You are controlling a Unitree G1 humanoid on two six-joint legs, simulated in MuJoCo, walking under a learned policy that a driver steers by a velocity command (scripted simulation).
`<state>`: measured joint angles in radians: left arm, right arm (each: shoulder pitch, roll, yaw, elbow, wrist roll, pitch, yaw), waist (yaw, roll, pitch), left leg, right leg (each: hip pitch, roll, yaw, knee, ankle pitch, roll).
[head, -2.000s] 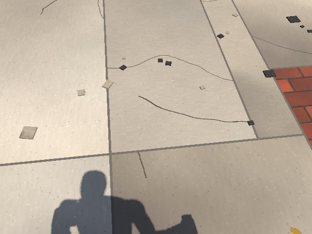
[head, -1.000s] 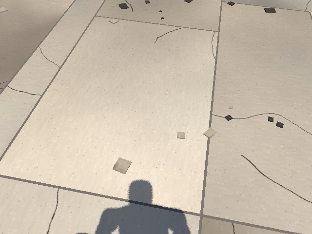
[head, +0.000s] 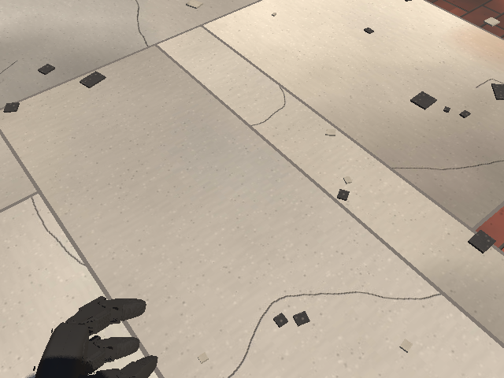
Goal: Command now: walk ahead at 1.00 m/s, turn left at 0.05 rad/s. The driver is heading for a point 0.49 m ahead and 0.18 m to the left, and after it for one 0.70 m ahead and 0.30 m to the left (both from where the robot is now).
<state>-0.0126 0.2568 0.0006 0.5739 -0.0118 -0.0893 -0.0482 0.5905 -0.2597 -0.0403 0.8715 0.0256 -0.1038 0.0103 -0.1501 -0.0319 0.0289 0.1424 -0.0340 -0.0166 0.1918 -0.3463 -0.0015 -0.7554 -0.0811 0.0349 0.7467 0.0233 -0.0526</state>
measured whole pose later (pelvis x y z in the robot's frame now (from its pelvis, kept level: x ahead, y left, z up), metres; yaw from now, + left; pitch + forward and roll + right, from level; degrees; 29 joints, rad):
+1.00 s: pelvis +0.83 +0.18 -0.02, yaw +42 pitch +0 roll +0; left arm 0.02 0.26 0.03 0.62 0.03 -0.14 -0.04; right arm 0.36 -0.29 -0.06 0.75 0.00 -0.02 -0.04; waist -0.08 -0.02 0.06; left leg -0.07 -0.14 -0.19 0.70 -0.52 0.08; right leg -0.53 0.03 0.01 0.46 0.12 -0.01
